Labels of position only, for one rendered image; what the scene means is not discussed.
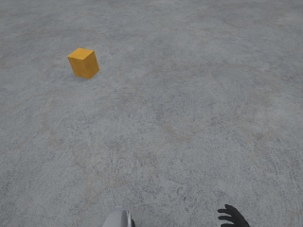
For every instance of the carton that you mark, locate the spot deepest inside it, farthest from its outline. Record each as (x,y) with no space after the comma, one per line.
(83,62)

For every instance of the robot right hand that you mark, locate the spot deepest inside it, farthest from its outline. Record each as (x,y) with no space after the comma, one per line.
(236,217)

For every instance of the left robot shin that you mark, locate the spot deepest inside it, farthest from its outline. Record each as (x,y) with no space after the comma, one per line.
(120,208)

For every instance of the robot left thigh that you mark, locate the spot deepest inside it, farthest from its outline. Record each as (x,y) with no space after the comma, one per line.
(119,218)

